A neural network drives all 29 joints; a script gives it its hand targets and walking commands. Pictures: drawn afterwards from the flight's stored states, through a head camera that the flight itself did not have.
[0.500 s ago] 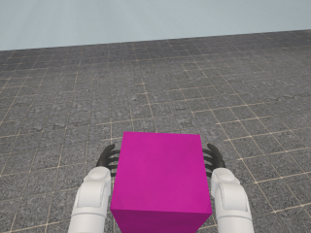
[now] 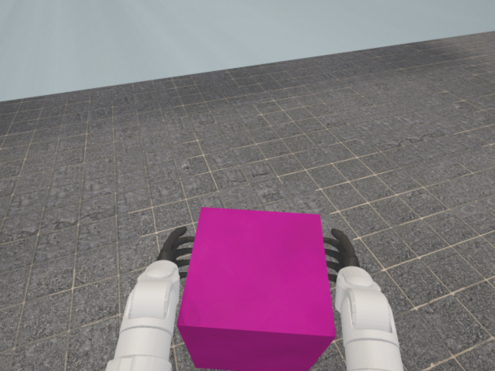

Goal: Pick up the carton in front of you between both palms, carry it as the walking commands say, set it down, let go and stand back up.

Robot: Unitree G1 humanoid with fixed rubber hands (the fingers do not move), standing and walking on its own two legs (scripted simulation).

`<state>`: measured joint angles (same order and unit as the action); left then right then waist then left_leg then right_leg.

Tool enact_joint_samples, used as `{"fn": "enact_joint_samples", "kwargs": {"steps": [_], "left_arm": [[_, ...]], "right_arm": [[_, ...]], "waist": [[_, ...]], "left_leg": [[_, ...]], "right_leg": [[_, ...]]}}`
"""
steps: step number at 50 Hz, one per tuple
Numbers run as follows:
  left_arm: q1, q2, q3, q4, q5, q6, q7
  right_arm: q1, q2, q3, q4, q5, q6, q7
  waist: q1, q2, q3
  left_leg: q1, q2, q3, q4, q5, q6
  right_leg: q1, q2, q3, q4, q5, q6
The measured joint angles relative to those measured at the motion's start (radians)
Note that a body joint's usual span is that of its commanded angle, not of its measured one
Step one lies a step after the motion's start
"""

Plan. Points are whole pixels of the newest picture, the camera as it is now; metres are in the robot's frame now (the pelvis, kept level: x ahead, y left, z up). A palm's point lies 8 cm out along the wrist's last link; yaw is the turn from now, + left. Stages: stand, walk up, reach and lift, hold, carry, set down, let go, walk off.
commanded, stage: hold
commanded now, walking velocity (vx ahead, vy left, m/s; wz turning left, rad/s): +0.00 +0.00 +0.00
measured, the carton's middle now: (254, 294) +0.28 +0.00 -0.04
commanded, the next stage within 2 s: set down in 0.62 s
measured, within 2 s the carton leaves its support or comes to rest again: neither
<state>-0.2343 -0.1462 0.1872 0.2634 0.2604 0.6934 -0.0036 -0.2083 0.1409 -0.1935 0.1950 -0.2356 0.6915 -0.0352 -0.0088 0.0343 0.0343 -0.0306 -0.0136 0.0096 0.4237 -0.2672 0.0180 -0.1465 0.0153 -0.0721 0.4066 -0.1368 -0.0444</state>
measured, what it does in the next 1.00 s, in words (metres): stands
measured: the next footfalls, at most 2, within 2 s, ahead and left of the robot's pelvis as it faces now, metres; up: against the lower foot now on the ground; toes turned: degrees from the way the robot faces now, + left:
none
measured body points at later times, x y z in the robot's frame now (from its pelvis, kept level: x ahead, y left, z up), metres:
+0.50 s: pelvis -0.02 +0.02 +0.00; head -0.07 +0.00 +0.44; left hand +0.28 +0.18 +0.03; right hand +0.29 -0.13 +0.04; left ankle -0.01 +0.11 -0.74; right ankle +0.06 -0.09 -0.74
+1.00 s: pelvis +0.00 +0.00 -0.01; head +0.04 +0.00 +0.43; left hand +0.32 +0.17 -0.03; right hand +0.35 -0.13 -0.02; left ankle -0.01 +0.11 -0.74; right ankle +0.06 -0.09 -0.74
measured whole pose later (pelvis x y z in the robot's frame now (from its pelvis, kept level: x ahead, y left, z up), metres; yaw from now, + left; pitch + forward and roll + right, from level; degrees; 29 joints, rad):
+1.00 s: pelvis +0.00 +0.00 -0.01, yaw +2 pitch +0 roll +0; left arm -0.45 -0.18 0.46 0.55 0.41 0.41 -0.06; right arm -0.46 0.22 -0.45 0.48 -0.40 0.44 0.01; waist 0.00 0.03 0.08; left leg -0.28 -0.03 -0.02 0.63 -0.34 0.03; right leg -0.37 0.02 -0.05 0.58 -0.21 -0.04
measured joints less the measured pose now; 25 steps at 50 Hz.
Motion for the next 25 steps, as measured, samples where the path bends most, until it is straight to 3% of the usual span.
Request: {"fn": "enact_joint_samples", "kwargs": {"steps": [10,25], "left_arm": [[-0.039,-0.009,0.060,0.066,0.015,-0.007,-0.007],[-0.031,-0.007,0.051,0.059,0.003,-0.025,-0.003]], "right_arm": [[-0.092,0.021,-0.053,0.082,-0.063,0.023,0.023],[-0.074,0.016,-0.036,0.066,-0.065,0.003,0.025]], "waist": [[0.000,-0.006,0.004],[0.005,0.004,0.015]], "left_leg": [[-0.011,-0.020,-0.006,0.053,-0.006,0.018],[-0.012,-0.033,-0.016,0.063,-0.011,0.026]], "right_leg": [[0.003,-0.010,0.018,0.030,0.004,0.017],[0.004,-0.006,0.041,0.044,-0.006,0.024]]}}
